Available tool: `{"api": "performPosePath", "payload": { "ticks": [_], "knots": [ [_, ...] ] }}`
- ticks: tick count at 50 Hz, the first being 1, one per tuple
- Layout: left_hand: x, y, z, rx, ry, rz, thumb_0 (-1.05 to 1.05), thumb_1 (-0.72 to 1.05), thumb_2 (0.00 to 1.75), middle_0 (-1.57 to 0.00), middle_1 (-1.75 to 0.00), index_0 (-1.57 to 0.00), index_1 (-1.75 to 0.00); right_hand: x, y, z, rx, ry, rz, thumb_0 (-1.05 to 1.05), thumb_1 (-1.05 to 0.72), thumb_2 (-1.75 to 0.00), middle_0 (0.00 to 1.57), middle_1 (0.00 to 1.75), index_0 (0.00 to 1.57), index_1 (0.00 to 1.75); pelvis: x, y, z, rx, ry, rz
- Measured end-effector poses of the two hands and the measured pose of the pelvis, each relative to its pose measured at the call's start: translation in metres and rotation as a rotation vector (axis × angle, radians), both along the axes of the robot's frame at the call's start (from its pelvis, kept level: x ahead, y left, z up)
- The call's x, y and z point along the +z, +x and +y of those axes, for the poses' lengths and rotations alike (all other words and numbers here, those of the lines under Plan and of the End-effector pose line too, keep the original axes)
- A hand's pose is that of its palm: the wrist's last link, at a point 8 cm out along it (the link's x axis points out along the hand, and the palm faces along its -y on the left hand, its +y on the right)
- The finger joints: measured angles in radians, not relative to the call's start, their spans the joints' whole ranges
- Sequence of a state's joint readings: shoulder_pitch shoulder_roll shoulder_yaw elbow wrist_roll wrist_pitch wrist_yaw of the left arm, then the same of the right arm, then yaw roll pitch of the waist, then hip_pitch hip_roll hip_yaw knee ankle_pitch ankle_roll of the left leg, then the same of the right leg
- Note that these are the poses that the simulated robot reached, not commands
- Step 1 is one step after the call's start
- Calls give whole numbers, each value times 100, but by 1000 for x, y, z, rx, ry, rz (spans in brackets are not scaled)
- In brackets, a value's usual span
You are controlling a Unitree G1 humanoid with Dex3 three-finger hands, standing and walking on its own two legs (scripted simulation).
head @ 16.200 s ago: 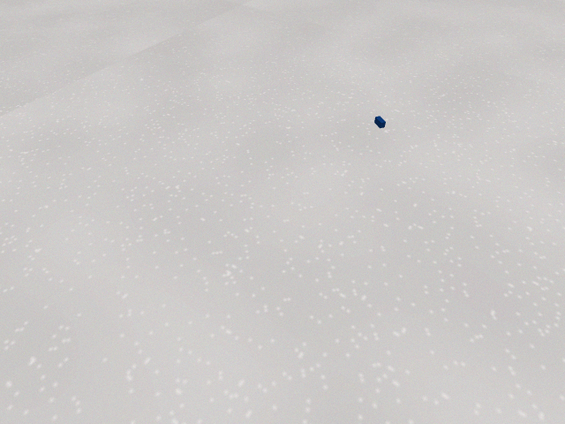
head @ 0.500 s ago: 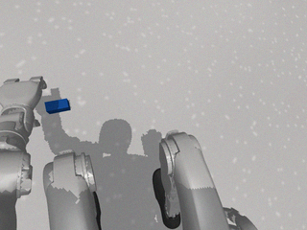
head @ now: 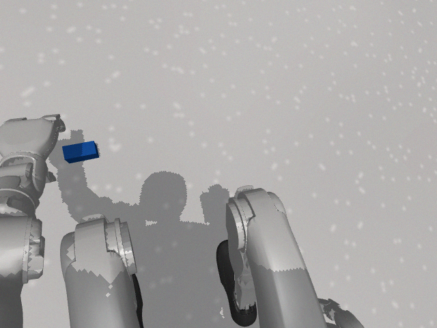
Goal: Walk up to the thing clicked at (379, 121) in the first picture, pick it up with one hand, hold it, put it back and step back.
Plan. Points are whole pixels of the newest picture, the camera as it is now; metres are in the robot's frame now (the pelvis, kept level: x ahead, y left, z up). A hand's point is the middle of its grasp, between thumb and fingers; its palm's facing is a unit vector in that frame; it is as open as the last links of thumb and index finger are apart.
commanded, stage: approach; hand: left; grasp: from above
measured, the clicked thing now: (81, 152) +0.49 +0.23 -0.31
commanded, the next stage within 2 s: close in in 0.64 s
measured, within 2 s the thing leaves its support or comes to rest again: neither
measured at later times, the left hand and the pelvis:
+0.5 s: hand (81, 127) +0.50 +0.20 -0.17, palm faces -0.41 -0.06 -0.91, open 10.9 cm; pelvis +0.00 +0.00 +0.00, yaw -1 degrees
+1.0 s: hand (63, 143) +0.48 +0.23 -0.18, palm faces -0.46 -0.06 -0.88, open 10.4 cm; pelvis +0.00 +0.00 -0.01, yaw -1 degrees
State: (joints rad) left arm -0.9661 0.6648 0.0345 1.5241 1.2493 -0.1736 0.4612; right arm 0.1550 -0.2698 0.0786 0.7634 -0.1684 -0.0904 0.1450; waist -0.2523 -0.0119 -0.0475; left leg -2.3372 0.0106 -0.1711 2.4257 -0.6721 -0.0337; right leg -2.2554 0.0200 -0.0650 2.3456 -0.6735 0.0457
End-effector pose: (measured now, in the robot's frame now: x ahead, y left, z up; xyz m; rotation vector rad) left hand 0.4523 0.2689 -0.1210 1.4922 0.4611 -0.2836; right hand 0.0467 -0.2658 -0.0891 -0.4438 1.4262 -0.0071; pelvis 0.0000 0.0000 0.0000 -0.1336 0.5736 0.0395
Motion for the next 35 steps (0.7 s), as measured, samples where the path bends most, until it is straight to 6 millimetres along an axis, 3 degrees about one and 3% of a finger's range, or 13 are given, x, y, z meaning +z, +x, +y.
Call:
{"api": "performPosePath", "payload": {
  "ticks": [10, 17, 24, 29, 35],
  "knots": [
    [7, 9, -10, -19, 13, -28, 0, -3, 59, -51, -60, -52, -59, -2, 1, 0, -1, 10, 3, 0, -91, -90, 20, 30, 20, 30, 0, 1, -1, 1, 6, 8],
    [13, 36, -42, -58, -7, -43, 0, -3, 60, -49, -63, -51, -62, 3, -3, -1, -7, -6, -5, 0, -91, -89, 20, 30, 20, 30, 1, 1, -1, -6, 4, 13],
    [9, 55, -68, -56, -14, -59, 0, -3, 61, -49, -65, -51, -64, 9, -23, -1, -34, -7, 20, 0, -91, -89, 20, 30, 20, 30, -1, 2, -2, -18, -2, 16],
    [0, 47, -65, -19, -4, -39, 0, -3, 62, -48, -66, -50, -64, 6, -37, 4, -67, 22, 55, 0, -91, -89, 20, 30, 20, 30, -2, 3, -2, -25, 1, 18],
    [-9, 27, -41, 27, 12, 17, 0, -4, 63, -48, -67, -50, -65, -4, -38, 9, -68, 58, 74, 0, -91, -89, 20, 30, 20, 30, -3, 2, -2, -20, 8, 8]
  ]
}}
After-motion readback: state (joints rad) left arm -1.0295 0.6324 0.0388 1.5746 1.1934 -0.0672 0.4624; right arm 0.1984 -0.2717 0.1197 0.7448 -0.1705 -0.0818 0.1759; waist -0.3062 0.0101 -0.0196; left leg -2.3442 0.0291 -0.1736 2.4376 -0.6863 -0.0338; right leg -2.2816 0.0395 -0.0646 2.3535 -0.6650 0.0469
